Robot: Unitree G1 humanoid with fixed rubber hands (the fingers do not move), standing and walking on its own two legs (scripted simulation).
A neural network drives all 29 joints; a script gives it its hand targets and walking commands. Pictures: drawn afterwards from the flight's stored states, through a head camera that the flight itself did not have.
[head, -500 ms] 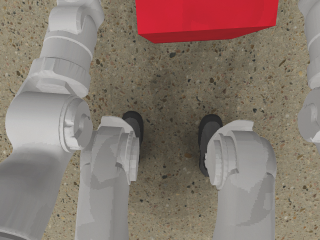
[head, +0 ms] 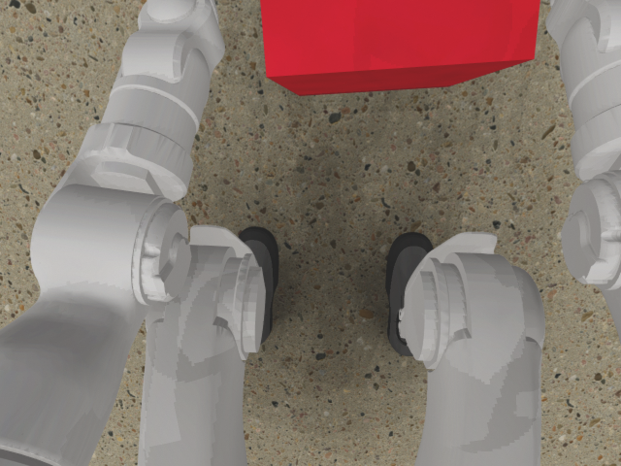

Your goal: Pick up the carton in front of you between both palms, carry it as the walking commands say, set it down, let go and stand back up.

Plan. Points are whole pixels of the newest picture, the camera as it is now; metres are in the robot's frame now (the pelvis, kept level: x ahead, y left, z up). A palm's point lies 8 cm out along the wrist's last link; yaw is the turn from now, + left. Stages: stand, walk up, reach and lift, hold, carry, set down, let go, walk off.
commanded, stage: reach and lift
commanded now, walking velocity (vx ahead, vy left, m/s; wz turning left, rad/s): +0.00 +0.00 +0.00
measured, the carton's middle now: out of the picture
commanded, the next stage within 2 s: none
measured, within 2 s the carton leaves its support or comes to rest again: leaves its support in 0.38 s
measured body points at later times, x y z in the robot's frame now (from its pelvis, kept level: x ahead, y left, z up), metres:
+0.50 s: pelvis +0.01 +0.00 +0.00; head +0.36 -0.05 +0.27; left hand +0.56 +0.10 -0.14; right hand +0.56 -0.20 -0.15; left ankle +0.12 +0.14 -0.34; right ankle +0.11 -0.13 -0.34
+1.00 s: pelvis +0.00 +0.01 +0.12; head +0.27 -0.03 +0.47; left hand +0.52 +0.10 +0.05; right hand +0.51 -0.20 +0.05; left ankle +0.12 +0.14 -0.34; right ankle +0.11 -0.13 -0.34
